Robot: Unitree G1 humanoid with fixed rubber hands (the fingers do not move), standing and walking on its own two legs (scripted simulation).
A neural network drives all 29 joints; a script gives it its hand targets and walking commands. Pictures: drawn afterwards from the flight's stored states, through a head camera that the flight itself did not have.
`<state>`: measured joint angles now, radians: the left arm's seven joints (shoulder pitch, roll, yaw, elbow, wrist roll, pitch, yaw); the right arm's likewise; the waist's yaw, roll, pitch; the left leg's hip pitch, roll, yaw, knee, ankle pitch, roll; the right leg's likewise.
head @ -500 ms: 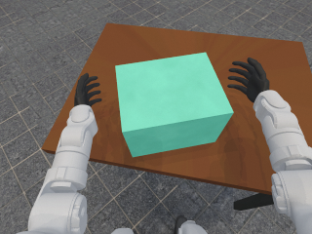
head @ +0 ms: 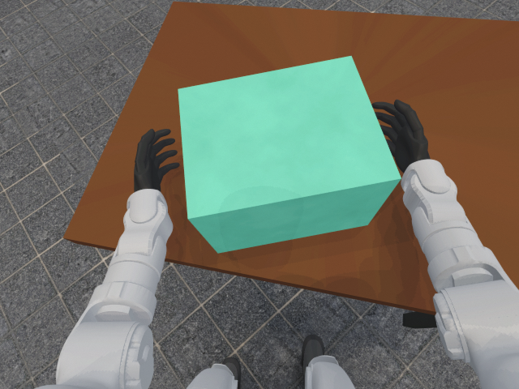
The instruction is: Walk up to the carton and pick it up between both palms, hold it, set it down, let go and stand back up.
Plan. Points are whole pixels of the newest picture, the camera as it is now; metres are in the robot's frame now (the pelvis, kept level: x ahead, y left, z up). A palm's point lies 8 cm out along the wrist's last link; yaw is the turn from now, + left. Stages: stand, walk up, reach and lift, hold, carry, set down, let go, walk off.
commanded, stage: reach and lift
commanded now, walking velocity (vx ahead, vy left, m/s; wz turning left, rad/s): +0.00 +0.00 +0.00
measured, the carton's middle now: (279, 162) +0.44 +0.02 +0.01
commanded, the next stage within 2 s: none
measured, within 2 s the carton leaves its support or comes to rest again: neither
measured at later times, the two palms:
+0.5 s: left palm (168, 189) +0.38 +0.19 +0.01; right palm (392, 157) +0.46 -0.15 +0.01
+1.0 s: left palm (170, 195) +0.37 +0.19 +0.01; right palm (390, 156) +0.46 -0.14 +0.01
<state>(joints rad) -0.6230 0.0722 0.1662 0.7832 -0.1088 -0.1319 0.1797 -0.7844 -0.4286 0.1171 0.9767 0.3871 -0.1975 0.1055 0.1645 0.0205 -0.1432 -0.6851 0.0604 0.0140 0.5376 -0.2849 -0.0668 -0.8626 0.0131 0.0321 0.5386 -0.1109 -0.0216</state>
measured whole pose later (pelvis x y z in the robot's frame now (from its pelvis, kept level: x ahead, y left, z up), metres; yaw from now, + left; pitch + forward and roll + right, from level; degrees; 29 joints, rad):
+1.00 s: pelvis +0.00 +0.00 +0.00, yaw +0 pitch +25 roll +2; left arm -0.64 -0.12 0.38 0.90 -0.04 -0.31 0.17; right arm -0.84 -0.27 -0.08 1.11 -0.03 -0.29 0.06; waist 0.16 0.03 -0.18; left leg -0.69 0.06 0.01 0.54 -0.28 -0.07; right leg -0.87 0.01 0.03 0.54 -0.10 -0.03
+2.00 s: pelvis +0.00 +0.00 +0.00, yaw +0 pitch +25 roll +2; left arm -0.67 -0.12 0.43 1.00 -0.01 -0.38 0.16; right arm -0.89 -0.27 -0.12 1.26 -0.09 -0.38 0.05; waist 0.16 0.03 -0.19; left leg -0.69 0.06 0.01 0.54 -0.28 -0.07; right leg -0.87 0.01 0.03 0.54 -0.10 -0.02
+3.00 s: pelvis -0.04 -0.01 +0.00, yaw +2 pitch +22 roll +2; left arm -0.67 0.03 0.22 1.10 -0.11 -0.37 0.19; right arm -0.89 -0.20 -0.12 1.29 -0.11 -0.34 -0.02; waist 0.13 -0.01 -0.20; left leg -0.69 0.05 -0.03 0.54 -0.23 -0.07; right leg -0.83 0.00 -0.01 0.50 -0.05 -0.03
